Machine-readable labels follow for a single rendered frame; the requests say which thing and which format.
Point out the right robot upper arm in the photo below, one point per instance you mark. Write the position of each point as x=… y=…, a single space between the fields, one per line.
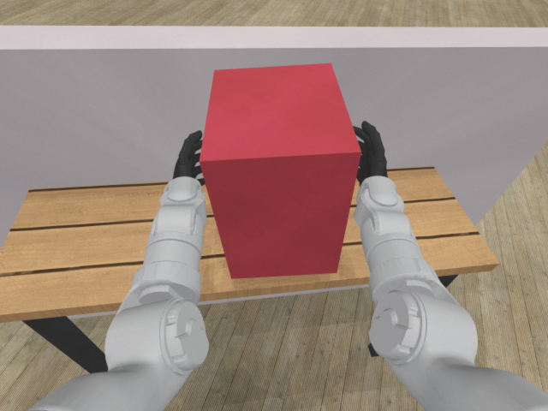
x=430 y=344

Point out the left robot upper arm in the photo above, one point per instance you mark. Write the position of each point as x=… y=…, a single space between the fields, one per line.
x=150 y=350

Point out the robot left hand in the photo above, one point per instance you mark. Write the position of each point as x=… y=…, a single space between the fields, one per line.
x=188 y=159

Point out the carton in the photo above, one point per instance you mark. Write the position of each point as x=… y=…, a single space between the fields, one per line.
x=279 y=158

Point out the left robot forearm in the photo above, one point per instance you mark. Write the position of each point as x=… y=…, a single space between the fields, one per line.
x=173 y=251

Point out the robot right hand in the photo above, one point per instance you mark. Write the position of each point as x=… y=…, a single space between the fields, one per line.
x=372 y=160

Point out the right robot forearm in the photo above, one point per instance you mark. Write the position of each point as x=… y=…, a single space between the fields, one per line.
x=390 y=247

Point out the table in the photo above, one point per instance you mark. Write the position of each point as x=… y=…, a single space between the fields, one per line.
x=75 y=250

